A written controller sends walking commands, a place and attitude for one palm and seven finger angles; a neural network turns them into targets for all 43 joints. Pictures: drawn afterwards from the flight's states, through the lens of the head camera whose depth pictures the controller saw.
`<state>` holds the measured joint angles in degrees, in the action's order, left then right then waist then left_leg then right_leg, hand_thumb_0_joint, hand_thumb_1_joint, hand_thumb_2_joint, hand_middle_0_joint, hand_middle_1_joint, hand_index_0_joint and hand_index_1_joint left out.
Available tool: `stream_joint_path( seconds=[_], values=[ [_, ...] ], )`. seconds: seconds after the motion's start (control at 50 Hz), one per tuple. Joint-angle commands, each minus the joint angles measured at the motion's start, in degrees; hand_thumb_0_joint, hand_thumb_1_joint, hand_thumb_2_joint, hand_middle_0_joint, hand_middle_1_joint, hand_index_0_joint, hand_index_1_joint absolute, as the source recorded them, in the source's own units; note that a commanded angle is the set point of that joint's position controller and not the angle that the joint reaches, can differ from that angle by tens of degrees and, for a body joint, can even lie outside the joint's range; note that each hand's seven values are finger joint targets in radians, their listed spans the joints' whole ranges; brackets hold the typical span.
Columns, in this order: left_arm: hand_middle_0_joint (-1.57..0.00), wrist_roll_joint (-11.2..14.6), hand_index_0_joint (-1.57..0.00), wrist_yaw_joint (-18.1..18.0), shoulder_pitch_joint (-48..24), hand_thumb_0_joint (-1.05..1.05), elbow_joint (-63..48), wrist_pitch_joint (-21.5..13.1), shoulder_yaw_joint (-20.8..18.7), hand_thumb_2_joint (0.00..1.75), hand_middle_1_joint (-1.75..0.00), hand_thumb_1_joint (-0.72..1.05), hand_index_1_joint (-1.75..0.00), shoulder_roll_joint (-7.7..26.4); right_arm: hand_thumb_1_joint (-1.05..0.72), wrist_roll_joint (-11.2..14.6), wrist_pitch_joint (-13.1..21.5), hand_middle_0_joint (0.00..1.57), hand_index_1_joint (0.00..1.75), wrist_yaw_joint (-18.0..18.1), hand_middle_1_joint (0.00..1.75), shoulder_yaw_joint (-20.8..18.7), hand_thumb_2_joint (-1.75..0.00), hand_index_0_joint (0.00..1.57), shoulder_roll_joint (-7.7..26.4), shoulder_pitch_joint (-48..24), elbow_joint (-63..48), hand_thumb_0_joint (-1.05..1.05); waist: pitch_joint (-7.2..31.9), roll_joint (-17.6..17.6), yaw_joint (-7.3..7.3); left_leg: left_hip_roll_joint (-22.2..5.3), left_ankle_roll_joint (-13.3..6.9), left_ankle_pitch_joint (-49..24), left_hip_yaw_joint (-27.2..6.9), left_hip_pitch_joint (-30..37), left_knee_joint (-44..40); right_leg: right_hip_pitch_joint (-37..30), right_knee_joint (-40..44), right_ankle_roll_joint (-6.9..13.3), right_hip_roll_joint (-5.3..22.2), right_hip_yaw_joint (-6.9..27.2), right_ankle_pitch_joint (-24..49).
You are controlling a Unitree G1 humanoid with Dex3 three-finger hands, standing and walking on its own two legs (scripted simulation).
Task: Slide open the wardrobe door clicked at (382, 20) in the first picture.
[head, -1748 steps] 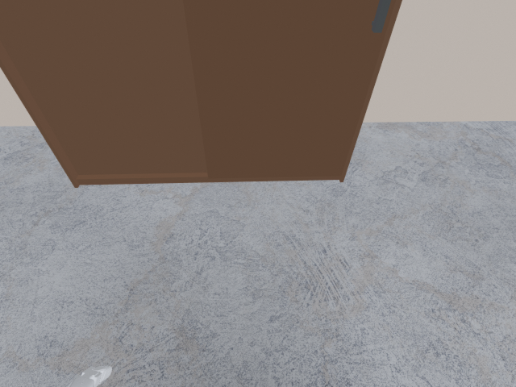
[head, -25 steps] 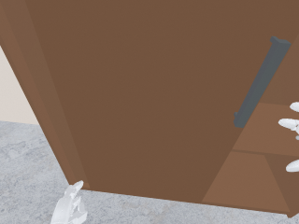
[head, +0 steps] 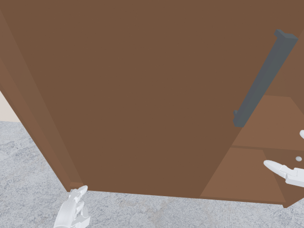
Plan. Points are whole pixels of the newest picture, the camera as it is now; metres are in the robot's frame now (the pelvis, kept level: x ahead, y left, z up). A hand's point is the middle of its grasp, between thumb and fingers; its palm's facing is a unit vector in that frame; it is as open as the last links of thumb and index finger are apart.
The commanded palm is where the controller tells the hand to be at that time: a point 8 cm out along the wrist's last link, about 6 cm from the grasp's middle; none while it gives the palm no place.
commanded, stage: draw the hand back to the body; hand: right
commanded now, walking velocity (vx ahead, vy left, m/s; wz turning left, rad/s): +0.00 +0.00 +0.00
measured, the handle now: (255, 84) +0.44 -0.29 +0.19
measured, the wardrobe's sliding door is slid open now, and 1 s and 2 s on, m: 0.58 0.58 0.58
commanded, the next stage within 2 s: step back with the hand held close in 0.76 s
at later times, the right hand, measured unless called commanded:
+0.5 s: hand (275, 159) +0.22 -0.25 +0.16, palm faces +0.41 +0.82 -0.39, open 7.9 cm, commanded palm +0.17 -0.29 +0.17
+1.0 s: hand (279, 164) +0.20 -0.24 +0.17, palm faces +0.45 +0.79 -0.42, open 7.4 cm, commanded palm +0.15 -0.27 +0.18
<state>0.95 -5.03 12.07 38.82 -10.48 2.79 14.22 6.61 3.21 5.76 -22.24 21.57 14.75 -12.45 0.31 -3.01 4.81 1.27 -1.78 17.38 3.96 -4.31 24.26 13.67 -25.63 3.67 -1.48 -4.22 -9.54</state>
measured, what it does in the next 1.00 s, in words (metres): stands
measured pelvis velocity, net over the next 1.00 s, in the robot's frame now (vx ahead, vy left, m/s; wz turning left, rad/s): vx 0.01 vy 0.03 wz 0.00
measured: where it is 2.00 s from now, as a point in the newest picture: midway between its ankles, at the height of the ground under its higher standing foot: outside the picture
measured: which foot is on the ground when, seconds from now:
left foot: down 0.00-1.00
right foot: down 0.00-1.00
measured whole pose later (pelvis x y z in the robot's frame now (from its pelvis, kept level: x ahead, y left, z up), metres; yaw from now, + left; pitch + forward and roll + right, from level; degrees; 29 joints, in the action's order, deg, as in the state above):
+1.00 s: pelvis +0.01 +0.03 +0.00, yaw +0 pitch -2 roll +1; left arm 0.2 -4.5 10.4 35.4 -1.3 1.1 14.2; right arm 4.9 5.6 5.6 -21.2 22.2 25.9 -22.3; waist 0.7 -4.0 3.1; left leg 4.0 -3.3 15.7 4.7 -1.8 19.7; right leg 13.4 -25.9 2.1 0.9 -2.9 -10.1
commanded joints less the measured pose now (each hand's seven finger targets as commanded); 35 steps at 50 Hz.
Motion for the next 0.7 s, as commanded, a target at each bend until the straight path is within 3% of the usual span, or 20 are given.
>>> stream_joint_path(
  seconds=[0.0, 0.04, 0.06, 0.08, 0.12, 0.14, 0.16, 0.28, 0.32, 0.34, 0.36, 0.42, 0.44, 0.5, 0.52, 0.58, 0.62, 0.68],
  values=[
    [-0.2, 0.14, -0.2, -0.3, -8.19, 0.0, -9.57, -2.33, -3.01, 0.9, -0.3, 0.9, -0.3, 7.09, -0.25, -1.22, 4.38, 0.22, 0.68, 1.31, 0.68, -3.78, -0.58, 0.22, 12.33, -9.61, -14.85, 0.0, 5.89, -1.64, -1.3, -1.08, 0.11, -7.37, -3.61, -8.91, -5.67, -13.61, 5.39, -1.33, 3.78, 7.15, 1.9],
    [-0.2, -0.1, -0.2, -0.22, -8.12, 0.0, -9.81, -1.8, -3.24, 0.9, -0.3, 0.9, -0.3, 6.78, -0.32, -1.19, 4.05, 0.22, 0.64, 1.37, 0.64, -3.36, -0.62, 0.22, 11.37, -5.44, -15.14, 0.0, 5.3, -0.51, -1.06, -1.26, 0.01, -10.04, -3.58, -7.04, -5.51, -13.28, 5.02, -1.23, 3.89, 6.8, 5.9],
    [-0.2, -0.21, -0.2, -0.03, -8.06, 0.0, -9.96, -1.34, -3.17, 0.9, -0.3, 0.9, -0.3, 6.96, -0.36, -1.34, 3.99, 0.22, 0.62, 1.36, 0.62, -4.84, -0.64, 0.22, 12.73, -4.5, -15.81, 0.0, 6.8, -0.19, -0.52, -1.2, -0.03, -11.59, -3.45, -6.27, -5.51, -13.85, 4.83, -1.35, 3.75, 6.64, 7.92],
    [-0.2, -0.27, -0.2, 0.09, -8.09, 0.0, -10.24, -0.91, -3.21, 0.9, -0.3, 0.9, -0.3, 6.51, -0.39, -1.19, 3.75, 0.22, 0.6, 1.15, 0.6, -4.07, -0.65, 0.22, 11.48, -2.45, -15.78, 0.0, 6.3, 0.64, -0.53, -1.25, 0.02, -12.66, -3.28, -5.63, -5.17, -13.7, 4.71, -1.42, 3.82, 6.59, 9.64],
    [-0.2, -0.45, -0.2, 0.31, -8.17, 0.0, -10.54, -0.11, -3.33, 0.9, -0.3, 0.9, -0.3, 6.76, -0.47, -1.22, 3.47, 0.22, 0.55, 0.86, 0.55, -5.68, -0.69, 0.22, 12.85, 0.04, -16.32, 0.0, 7.12, 1.7, 0.01, -1.2, 0.02, -15.94, -3.21, -4.4, -5.49, -14.0, 4.13, -1.42, 3.77, 6.12, 13.38],
    [-0.2, -0.29, -0.2, 0.53, -8.13, 0.0, -10.94, 0.3, -3.37, 0.9, -0.3, 0.9, -0.3, 6.05, -0.5, -0.97, 3.12, 0.21, 0.53, 0.63, 0.53, -4.12, -0.71, 0.21, 10.73, 2.14, -17.05, 0.0, 6.23, 0.45, -0.31, -1.47, 0.17, -17.36, -3.43, -4.04, -5.11, -13.92, 3.82, -1.49, 3.92, 5.68, 15.37],
    [-0.2, -0.39, -0.2, 0.77, -8.13, 0.0, -11.36, 0.58, -3.39, 0.9, -0.3, 0.9, -0.3, 6.33, -0.54, -1.25, 3.22, 0.21, 0.51, 0.63, 0.51, -5.46, -0.73, 0.21, 12.51, 1.41, -19.48, 0.0, 8.14, -0.38, 0.04, -1.42, 0.18, -18.32, -3.44, -3.59, -5.12, -14.77, 3.55, -1.68, 3.79, 5.71, 16.79],
    [-0.2, -0.46, -0.2, 1.39, -7.74, 0.0, -12.5, 2.27, -3.51, 0.9, -0.3, 0.9, -0.3, 5.56, -0.75, -1.13, 2.19, 0.21, 0.38, 0.15, 0.38, -3.5, -0.83, 0.21, 10.05, 6.58, -22.54, 0.0, 7.13, -1.49, -0.52, -1.4, 0.53, -20.41, -3.23, -3.88, -5.08, -15.46, 2.8, -2.02, 4.28, 5.33, 21.58],
    [-0.2, -0.59, -0.2, 1.34, -7.84, 0.0, -12.72, 2.64, -3.57, 0.9, -0.3, 0.9, -0.3, 5.93, -0.83, -1.16, 1.77, 0.2, 0.34, 0.15, 0.34, -3.87, -0.87, 0.2, 10.61, 7.19, -22.41, 0.0, 6.58, 0.55, -0.44, -1.31, 0.58, -20.87, -3.14, -3.98, -5.69, -15.01, 2.89, -1.79, 4.16, 5.04, 20.41],
    [-0.2, -0.48, -0.2, 1.38, -7.71, 0.0, -12.94, 2.83, -3.6, 0.9, -0.3, 0.9, -0.3, 5.57, -0.86, -1.07, 1.6, 0.2, 0.32, 0.09, 0.32, -2.57, -0.88, 0.2, 9.25, 7.99, -23.1, 0.0, 6.23, -0.29, -0.76, -1.51, 0.68, -20.89, -3.29, -3.9, -5.35, -14.91, 2.83, -1.77, 4.18, 4.95, 20.72],
    [-0.2, -0.53, -0.2, 1.37, -7.88, 0.0, -13.12, 2.94, -3.57, 0.9, -0.3, 0.9, -0.3, 5.66, -0.9, -1.26, 1.73, 0.2, 0.3, 0.17, 0.3, -3.19, -0.9, 0.2, 10.31, 7.12, -24.36, 0.0, 6.95, -0.22, -0.62, -1.41, 0.74, -21.35, -3.37, -4.21, -5.58, -15.22, 2.6, -1.69, 3.9, 4.82, 20.28],
    [-0.2, -0.66, -0.2, 0.99, -7.91, 0.0, -12.84, 3.54, -3.59, 0.9, -0.3, 0.9, -0.3, 5.79, -0.9, -1.21, 1.52, 0.2, 0.3, 0.43, 0.3, -4.5, -0.9, 0.2, 11.53, 6.77, -23.48, 0.0, 6.59, 1.19, -0.59, -1.39, 0.67, -20.9, -3.31, -3.85, -6.21, -14.46, 2.73, -1.44, 3.57, 4.47, 17.33],
    [-0.2, -0.53, -0.2, 0.88, -8.07, 0.0, -12.87, 3.8, -3.54, 0.9, -0.3, 0.9, -0.3, 5.32, -0.9, -0.94, 1.34, 0.2, 0.3, 0.37, 0.3, -3.35, -0.9, 0.2, 9.91, 7.55, -22.57, 0.0, 4.77, 1.07, -0.93, -1.57, 0.74, -19.47, -3.39, -4.42, -6.24, -13.86, 3.08, -1.44, 3.63, 4.44, 15.75],
    [-0.2, -0.45, -0.2, 0.66, -8.65, 0.0, -12.82, 3.9, -3.26, 0.9, -0.3, 0.9, -0.3, 5.29, -0.9, -1.06, 1.7, 0.2, 0.3, 0.5, 0.3, -3.48, -0.9, 0.2, 10.51, 5.03, -23.03, 0.0, 4.39, -1.03, -0.87, -1.47, 0.68, -16.7, -3.48, -5.25, -7.17, -14.18, 3.64, -1.42, 3.22, 4.61, 12.48],
    [-0.2, -0.55, -0.2, 0.49, -8.78, 0.0, -12.57, 3.84, -3.33, 0.9, -0.3, 0.9, -0.3, 5.52, -0.9, -1.04, 1.6, 0.2, 0.3, 0.52, 0.3, -3.89, -0.9, 0.2, 10.95, 5.17, -22.01, 0.0, 3.64, 1.06, -0.85, -1.33, 0.67, -16.33, -3.39, -5.37, -7.86, -13.94, 3.77, -1.24, 3.24, 4.59, 11.48],
    [-0.2, -0.54, -0.2, 0.34, -9.06, 0.0, -12.62, 3.75, -3.29, 0.9, -0.3, 0.9, -0.3, 5.19, -0.9, -0.9, 1.89, 0.2, 0.3, 0.49, 0.3, -2.7, -0.9, 0.2, 9.57, 5.65, -21.73, 0.0, 3.13, -0.56, -0.93, -1.73, 0.76, -15.38, -3.81, -5.21, -7.96, -13.94, 3.96, -1.04, 2.99, 4.36, 9.95],
    [-0.2, -0.65, -0.2, 0.35, -9.31, 0.0, -12.35, 3.58, -3.28, 0.9, -0.3, 0.9, -0.3, 5.58, -0.9, -1.04, 2.08, 0.2, 0.3, 0.54, 0.3, -3.67, -0.9, 0.2, 10.9, 4.96, -21.69, 0.0, 3.49, 0.15, -0.58, -1.56, 0.73, -15.35, -3.83, -4.82, -8.66, -13.97, 4.2, -0.98, 2.86, 4.41, 9.66],
    [-0.2, -0.69, -0.2, 0.15, -9.77, 0.0, -12.38, 3.52, -3.33, 0.9, -0.3, 0.9, -0.3, 5.01, -0.9, -0.72, 2.43, 0.2, 0.3, 0.38, 0.3, -2.83, -0.9, 0.2, 9.8, 6.22, -21.04, 0.0, 2.43, 1.92, -0.62, -2.01, 1.11, -15.81, -4.19, -5.0, -9.01, -13.5, 3.94, -0.7, 2.59, 3.95, 8.93]
  ],
)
